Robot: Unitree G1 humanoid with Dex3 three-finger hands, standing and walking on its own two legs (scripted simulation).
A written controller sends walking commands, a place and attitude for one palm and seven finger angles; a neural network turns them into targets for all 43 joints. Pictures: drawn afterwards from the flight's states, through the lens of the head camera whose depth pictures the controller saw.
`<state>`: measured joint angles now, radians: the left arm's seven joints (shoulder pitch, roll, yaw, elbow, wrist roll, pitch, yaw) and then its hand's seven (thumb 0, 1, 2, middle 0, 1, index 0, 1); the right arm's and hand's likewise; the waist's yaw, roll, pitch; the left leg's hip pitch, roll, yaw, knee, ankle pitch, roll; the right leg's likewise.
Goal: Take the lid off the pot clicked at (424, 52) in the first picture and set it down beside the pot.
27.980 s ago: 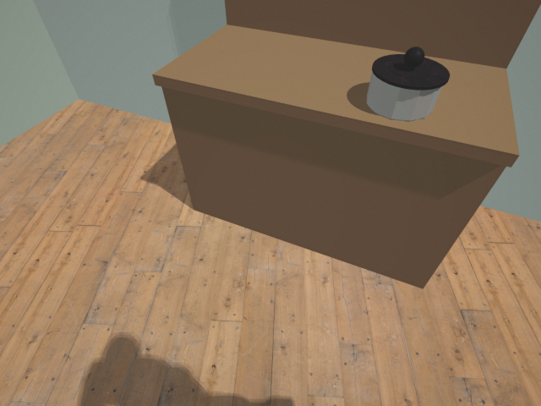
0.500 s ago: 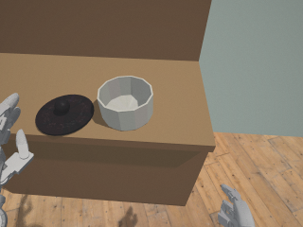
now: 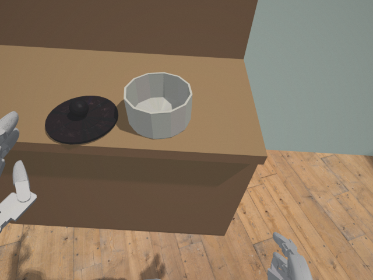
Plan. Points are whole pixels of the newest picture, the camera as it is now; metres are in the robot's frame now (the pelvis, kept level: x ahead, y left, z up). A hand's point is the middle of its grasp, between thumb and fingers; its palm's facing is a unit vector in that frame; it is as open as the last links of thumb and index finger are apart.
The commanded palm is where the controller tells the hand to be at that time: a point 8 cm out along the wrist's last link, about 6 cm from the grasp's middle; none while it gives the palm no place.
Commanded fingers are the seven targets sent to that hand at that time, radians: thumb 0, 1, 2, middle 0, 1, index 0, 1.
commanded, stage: step back with the hand held close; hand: left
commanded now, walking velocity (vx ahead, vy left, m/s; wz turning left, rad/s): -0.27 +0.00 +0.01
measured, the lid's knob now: (79, 108) +0.55 +0.36 +0.03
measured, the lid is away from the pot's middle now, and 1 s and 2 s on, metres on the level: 0.23 0.23 0.23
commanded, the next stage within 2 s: stop stepping back and stand still in 0.90 s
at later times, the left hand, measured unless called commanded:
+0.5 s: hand (16, 238) +0.14 +0.23 +0.18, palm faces +0.27 -0.87 -0.42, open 7.4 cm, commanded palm +0.07 +0.29 +0.20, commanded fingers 0.00 0.90 0.90 -0.20 -0.30 -0.20 -0.30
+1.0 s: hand out of the picture +0.07 +0.26 +0.19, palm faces +0.24 -0.91 -0.34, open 7.4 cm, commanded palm +0.00 +0.32 +0.20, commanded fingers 0.00 0.90 0.90 -0.20 -0.30 -0.20 -0.30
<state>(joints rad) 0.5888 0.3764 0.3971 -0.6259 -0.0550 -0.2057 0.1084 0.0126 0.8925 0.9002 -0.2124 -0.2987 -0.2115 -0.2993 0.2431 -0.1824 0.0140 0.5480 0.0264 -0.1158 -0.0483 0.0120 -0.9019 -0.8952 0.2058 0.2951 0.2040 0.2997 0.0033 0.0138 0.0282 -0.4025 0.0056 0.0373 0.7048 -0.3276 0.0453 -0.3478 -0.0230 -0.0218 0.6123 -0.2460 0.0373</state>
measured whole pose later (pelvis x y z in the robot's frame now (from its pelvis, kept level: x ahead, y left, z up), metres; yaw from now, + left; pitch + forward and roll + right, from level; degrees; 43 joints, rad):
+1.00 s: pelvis -0.15 +0.05 +0.00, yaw -3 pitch +1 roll -3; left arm 0.52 0.43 0.38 -0.64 -0.06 -0.28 0.10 0.01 0.89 0.90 -0.21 -0.30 -0.21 -0.30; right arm 0.20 -0.17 0.00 0.62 0.00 -0.12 -0.05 0.01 -0.90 -0.90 0.21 0.30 0.21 0.30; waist -0.05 -0.08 -0.01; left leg -0.42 -0.02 0.01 0.67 -0.26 0.06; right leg -0.36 0.00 0.02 0.70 -0.39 0.03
